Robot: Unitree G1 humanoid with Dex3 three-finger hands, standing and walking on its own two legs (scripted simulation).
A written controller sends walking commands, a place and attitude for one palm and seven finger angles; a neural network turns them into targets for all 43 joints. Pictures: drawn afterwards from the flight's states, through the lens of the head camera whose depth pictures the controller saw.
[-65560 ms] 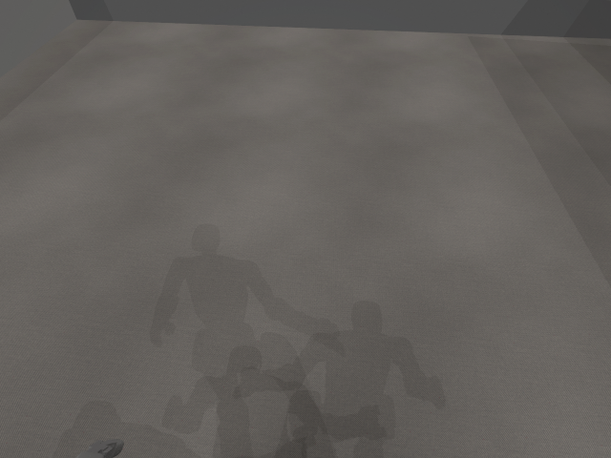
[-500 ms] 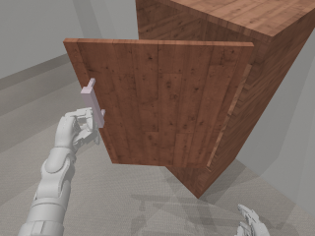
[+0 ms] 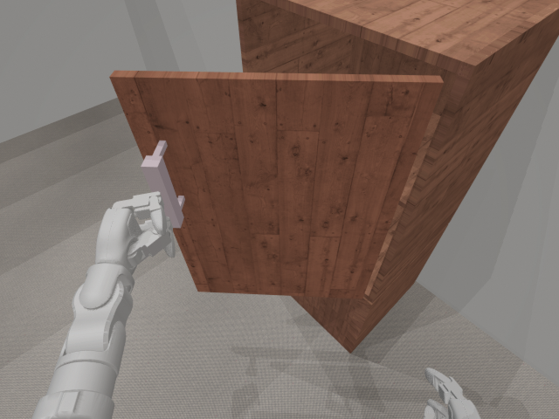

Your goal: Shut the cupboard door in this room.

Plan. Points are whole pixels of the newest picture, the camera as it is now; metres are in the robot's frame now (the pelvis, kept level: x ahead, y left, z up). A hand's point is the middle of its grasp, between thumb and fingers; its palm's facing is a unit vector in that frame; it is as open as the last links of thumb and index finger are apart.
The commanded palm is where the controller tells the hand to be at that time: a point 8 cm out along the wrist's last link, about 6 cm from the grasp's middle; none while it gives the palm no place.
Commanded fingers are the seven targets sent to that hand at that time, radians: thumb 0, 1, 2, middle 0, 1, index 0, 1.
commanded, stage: push the door shut along its arc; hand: left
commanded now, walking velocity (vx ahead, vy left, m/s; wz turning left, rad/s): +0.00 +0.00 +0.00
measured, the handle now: (168, 185) +0.45 +0.20 +0.09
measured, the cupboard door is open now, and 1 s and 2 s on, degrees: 44 30 20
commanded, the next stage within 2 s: pull the fist back off the door in 1.88 s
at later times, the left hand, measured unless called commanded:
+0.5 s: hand (177, 205) +0.40 +0.18 +0.09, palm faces -0.09 -1.00 -0.04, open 3.2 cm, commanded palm +0.39 +0.21 +0.10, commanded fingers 0.00 0.90 0.90 -1.30 -1.50 -1.30 -1.50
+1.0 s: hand (196, 178) +0.46 +0.16 +0.10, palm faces -0.23 -0.97 -0.02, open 3.1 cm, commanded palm +0.46 +0.20 +0.10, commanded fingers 0.00 0.90 0.90 -1.30 -1.50 -1.30 -1.50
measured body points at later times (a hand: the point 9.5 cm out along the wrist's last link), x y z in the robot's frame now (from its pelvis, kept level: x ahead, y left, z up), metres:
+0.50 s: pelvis +0.00 +0.00 +0.00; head +0.04 +0.00 +0.44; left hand +0.40 +0.23 +0.10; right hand +0.10 -0.26 -0.12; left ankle +0.02 +0.09 -0.72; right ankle -0.02 -0.09 -0.72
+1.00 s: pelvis -0.01 +0.01 -0.02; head +0.07 +0.01 +0.43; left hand +0.46 +0.21 +0.10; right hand +0.03 -0.27 -0.13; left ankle +0.02 +0.09 -0.72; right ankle -0.02 -0.09 -0.72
